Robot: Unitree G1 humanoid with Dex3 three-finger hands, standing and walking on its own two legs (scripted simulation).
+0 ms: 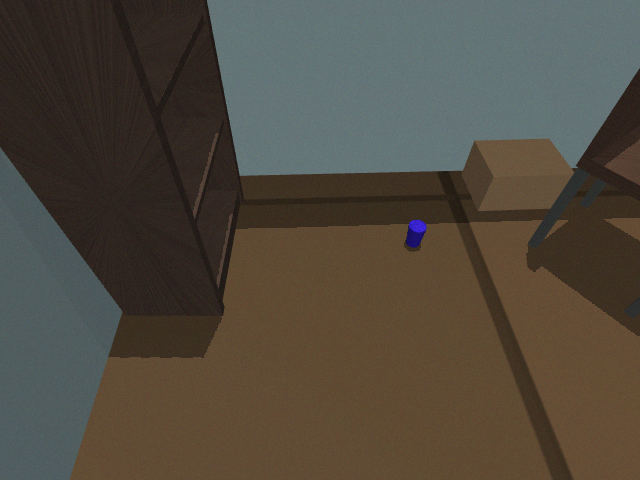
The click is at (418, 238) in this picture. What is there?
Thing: tapered cup
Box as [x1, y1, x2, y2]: [406, 220, 426, 247]
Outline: 420,220 412,220 409,223 406,238 406,243 409,246 417,246 425,231 426,226
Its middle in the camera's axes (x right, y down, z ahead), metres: +0.40 -0.03 +1.60
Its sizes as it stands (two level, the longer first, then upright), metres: 0.071 0.071 0.104
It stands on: the floor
